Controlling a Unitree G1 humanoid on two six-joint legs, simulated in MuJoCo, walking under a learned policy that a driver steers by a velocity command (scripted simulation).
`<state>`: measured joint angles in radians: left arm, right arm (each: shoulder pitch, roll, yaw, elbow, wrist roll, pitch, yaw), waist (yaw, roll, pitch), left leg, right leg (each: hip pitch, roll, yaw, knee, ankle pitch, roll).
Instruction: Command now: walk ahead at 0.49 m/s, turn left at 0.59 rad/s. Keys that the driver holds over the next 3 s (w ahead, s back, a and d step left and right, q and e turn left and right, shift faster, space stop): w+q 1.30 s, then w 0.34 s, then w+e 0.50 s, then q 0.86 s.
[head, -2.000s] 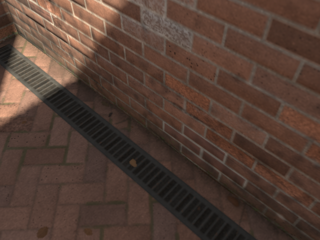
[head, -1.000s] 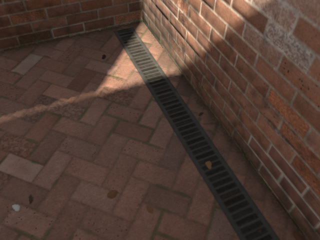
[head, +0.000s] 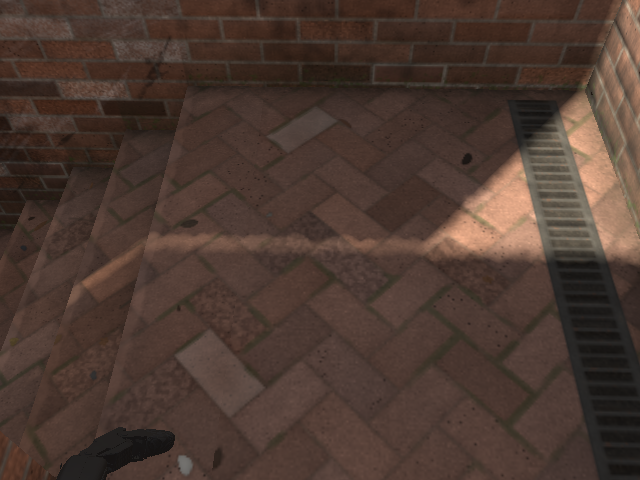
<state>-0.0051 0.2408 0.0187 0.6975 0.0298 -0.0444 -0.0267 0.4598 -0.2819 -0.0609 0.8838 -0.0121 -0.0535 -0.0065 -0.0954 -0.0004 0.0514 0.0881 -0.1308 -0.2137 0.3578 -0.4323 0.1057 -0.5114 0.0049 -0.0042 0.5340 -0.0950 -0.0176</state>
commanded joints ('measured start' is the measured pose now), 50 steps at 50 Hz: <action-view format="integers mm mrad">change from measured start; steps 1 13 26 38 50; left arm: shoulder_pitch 421 345 440 289 -17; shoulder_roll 234 87 186 59 69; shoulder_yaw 76 50 69 35 17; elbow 23 78 136 -29 -112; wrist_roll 21 -12 -24 17 -6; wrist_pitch -24 -72 -16 32 12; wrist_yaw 47 21 46 4 -3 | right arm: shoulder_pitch -81 -264 -169 -114 67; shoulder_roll -101 -36 -71 -119 -139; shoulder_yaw -18 0 -34 -37 -30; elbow -116 -210 -224 -139 -110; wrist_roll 7 -22 -50 -3 -9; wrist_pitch -22 48 28 7 31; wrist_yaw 9 53 49 0 -11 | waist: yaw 248 111 -6 124 -2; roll -72 -69 -84 1 82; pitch -268 -4 -163 -62 12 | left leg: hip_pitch -354 -779 -265 -244 -108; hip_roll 109 206 23 250 267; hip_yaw -13 147 346 -46 -183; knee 572 748 212 -107 -4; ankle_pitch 577 277 202 782 746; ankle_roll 10 -72 93 181 160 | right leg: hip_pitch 680 405 493 -111 -71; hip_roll -212 -257 -267 -125 3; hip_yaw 219 17 -269 -8 13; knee -87 -393 222 586 113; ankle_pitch -249 101 768 -118 -59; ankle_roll -74 -145 -71 75 27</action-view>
